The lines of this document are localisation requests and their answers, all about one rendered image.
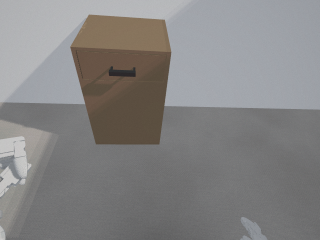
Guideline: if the handle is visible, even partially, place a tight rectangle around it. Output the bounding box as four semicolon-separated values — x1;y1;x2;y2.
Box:
108;66;136;77

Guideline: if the right robot hand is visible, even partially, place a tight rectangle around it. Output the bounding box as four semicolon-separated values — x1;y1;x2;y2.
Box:
240;217;268;240

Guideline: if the cabinet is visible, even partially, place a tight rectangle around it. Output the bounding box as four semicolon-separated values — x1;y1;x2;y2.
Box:
70;14;172;145

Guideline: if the drawer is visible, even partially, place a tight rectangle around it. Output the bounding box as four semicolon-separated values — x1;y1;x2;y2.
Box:
76;50;166;82

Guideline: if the left robot hand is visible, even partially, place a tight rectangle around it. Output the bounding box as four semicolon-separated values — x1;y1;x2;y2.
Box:
0;136;32;199

